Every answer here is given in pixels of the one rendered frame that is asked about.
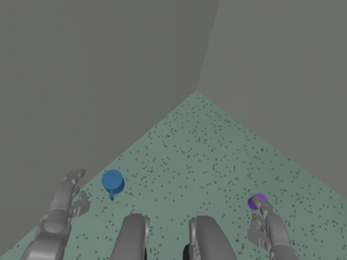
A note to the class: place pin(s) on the left robot arm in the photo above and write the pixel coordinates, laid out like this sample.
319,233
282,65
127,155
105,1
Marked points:
51,237

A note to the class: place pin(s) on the right robot arm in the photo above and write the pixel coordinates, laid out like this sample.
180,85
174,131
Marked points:
283,252

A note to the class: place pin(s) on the right robot hand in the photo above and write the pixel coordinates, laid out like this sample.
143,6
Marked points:
272,229

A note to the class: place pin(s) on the left robot hand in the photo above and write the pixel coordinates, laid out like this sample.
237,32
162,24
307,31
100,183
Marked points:
66,191

